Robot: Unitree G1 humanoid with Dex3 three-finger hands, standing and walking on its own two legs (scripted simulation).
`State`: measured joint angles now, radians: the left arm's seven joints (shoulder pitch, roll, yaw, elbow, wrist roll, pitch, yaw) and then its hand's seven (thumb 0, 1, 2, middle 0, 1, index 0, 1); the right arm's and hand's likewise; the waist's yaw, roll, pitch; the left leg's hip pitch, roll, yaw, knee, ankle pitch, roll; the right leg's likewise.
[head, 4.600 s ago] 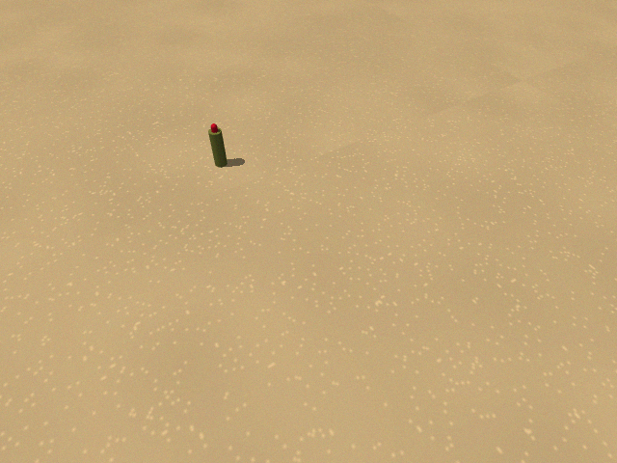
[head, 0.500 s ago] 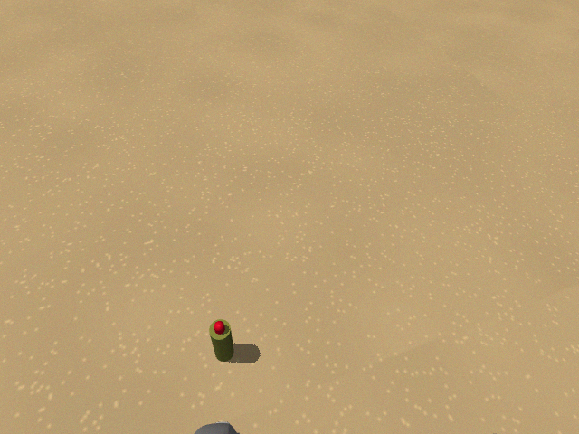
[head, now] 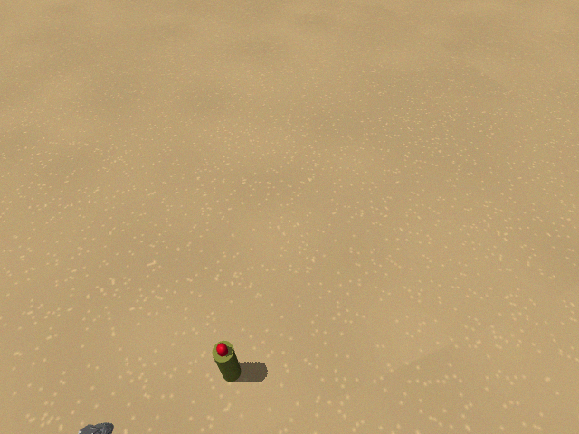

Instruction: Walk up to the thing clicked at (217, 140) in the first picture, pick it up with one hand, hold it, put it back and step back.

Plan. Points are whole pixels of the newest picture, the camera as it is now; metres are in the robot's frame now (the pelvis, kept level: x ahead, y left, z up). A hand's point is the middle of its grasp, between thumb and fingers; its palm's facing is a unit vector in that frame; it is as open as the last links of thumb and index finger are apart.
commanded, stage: walk up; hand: left
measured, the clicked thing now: (226, 360) +0.42 +0.20 -0.65
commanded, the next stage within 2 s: stand in 0.98 s
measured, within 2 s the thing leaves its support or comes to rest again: neither
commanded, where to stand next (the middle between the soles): +0.07 +0.00 m, yaw +0 degrees
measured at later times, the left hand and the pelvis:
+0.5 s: hand out of the picture +0.10 +0.26 -0.14, palm faces -0.01 -0.94 -0.33, open 7.4 cm; pelvis +0.02 +0.00 +0.02, yaw +0 degrees
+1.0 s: hand out of the picture +0.11 +0.25 -0.14, palm faces +0.00 -0.94 -0.34, open 7.4 cm; pelvis +0.03 +0.00 +0.02, yaw +1 degrees
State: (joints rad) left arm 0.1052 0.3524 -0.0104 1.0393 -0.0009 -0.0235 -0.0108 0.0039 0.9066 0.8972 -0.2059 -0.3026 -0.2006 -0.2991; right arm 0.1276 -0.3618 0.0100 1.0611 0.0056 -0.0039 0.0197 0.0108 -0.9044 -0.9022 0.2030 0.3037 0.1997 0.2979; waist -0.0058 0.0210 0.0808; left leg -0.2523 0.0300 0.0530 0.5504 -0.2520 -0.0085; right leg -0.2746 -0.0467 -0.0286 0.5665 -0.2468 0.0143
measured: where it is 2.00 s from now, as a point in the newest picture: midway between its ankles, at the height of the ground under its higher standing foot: outside the picture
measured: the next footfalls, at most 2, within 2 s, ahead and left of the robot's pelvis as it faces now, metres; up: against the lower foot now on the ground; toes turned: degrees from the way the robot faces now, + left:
none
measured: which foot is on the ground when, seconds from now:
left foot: down 0.00-1.00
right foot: down 0.00-1.00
